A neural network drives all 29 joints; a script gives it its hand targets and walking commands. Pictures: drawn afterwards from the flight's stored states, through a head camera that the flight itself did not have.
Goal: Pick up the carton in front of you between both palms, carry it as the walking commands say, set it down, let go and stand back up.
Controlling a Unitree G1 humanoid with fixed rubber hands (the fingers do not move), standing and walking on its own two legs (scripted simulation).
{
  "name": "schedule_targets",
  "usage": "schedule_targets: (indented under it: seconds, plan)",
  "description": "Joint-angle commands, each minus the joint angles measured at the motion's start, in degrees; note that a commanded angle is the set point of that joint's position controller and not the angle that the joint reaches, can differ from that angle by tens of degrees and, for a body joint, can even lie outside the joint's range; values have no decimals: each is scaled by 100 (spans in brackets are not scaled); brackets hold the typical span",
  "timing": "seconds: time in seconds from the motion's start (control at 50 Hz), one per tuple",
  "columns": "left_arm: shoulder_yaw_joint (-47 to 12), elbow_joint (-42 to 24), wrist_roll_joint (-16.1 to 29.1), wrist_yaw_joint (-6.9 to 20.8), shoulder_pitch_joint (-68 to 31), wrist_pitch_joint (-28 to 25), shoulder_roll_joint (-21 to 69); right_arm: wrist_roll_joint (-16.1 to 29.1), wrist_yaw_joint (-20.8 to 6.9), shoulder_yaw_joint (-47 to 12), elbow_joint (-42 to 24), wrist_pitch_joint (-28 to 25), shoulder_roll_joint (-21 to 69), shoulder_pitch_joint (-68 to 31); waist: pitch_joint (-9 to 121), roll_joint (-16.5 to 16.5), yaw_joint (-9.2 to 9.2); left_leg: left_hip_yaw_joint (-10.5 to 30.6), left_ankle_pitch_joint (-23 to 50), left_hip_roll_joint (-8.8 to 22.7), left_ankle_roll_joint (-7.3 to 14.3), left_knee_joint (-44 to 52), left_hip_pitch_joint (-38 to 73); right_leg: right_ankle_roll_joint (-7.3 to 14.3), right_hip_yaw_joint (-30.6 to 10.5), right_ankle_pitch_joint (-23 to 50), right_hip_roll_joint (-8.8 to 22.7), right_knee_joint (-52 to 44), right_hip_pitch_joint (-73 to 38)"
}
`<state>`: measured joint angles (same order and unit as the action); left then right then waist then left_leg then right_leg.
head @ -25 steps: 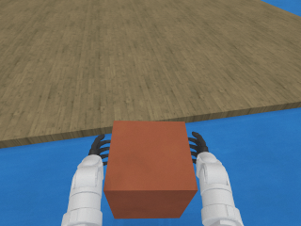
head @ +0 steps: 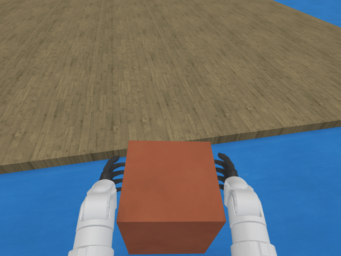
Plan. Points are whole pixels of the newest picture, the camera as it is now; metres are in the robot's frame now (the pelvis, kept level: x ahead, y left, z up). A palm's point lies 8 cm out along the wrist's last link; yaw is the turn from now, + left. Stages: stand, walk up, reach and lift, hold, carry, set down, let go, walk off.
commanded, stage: hold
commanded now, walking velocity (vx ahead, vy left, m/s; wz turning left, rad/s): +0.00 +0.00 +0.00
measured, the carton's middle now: (168, 199) +0.28 +0.00 -0.04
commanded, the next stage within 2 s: carry in 1.20 s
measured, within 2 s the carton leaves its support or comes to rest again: neither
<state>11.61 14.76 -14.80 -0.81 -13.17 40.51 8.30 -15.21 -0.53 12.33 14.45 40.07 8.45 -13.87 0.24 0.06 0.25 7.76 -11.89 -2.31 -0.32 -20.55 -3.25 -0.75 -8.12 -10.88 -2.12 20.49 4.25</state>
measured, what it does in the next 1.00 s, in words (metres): stands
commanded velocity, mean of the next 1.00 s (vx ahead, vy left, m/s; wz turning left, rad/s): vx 0.00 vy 0.00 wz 0.00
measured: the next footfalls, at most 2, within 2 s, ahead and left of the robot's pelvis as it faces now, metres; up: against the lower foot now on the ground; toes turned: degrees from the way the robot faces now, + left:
right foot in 1.78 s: +0.22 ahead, -0.08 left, +0.00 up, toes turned -7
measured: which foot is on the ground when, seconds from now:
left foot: down 0.00-1.00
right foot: down 0.00-1.00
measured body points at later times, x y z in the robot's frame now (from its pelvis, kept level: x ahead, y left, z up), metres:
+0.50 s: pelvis -0.01 +0.00 +0.00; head -0.06 +0.00 +0.45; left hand +0.29 +0.15 +0.04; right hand +0.29 -0.15 +0.05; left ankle +0.00 +0.13 -0.75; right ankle +0.01 -0.13 -0.75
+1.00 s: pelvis +0.00 +0.00 +0.00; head -0.04 +0.00 +0.45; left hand +0.29 +0.15 +0.04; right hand +0.30 -0.15 +0.04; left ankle +0.00 +0.13 -0.75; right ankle +0.01 -0.13 -0.75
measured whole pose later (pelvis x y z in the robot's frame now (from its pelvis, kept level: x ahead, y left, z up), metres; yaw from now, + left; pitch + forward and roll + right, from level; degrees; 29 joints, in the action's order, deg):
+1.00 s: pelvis +0.00 +0.00 +0.00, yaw +0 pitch -7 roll +0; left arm 11.7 12.3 -15.3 -0.2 -13.9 44.1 8.4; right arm -15.5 -0.7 12.2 12.1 43.6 8.6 -14.6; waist -0.8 0.0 0.2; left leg 7.2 -11.4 -2.1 -0.2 -19.4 -1.0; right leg -0.7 -7.7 -10.3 -2.0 19.3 2.0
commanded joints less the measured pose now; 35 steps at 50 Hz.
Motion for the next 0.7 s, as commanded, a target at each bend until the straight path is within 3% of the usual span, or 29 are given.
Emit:
schedule_targets:
  seconds: [0.0, 0.08, 0.14, 0.28, 0.46, 0.68]
  plan:
    - [-3444, -852, 1651, 1399, -3040, -56, 5360, 1606, -1299, -3445, -543, 34, 5461, -2655, 1610, 23, -13, -315, 1489, -338, -101, 245, 355, -70, 368, 1531, -370, -168, -633]
    - [-2836, -269, 1330, 1373, -2946, 145, 4925, 1287, -1249, -2895, -8, 248, 5089, -2583, 679, -25, -16, -383, 547, -307, -54, 396, -21, -34, 392, 597, -314, -321, -315]
    - [-2741, -36, 1269, 1446, -3243, 132, 5022, 1217, -1295, -2727, 207, 241, 5176, -2872, 534, -44, -2, -442, 62, -285, -22, 417, -128, -28, 432, 101, -281, -357, -198]
    - [-2980, -290, 1422, 1511, -3804, 18, 5311, 1376, -1340, -2986, 6, 129, 5515, -3343, 1246, 6, -18, -418, 434, -291, -33, 272, 52, -39, 434, 502, -305, -199, -440]
    - [-2802, -31, 1290, 1487, -3593, 46, 5178, 1258, -1333, -2804, 239, 157, 5351, -3203, 1029, -3, -24, -443, 320, -283, -37, 324, -1, -39, 447, 380, -306, -244, -374]
    - [-3010, -474, 1457, 1421, -3233, 83, 5168, 1385, -1293, -2993, -185, 189, 5319, -2813, 1273, 14, 5, -384, 1172, -309, -83, 293, 269, -47, 409, 1215, -339, -228, -618]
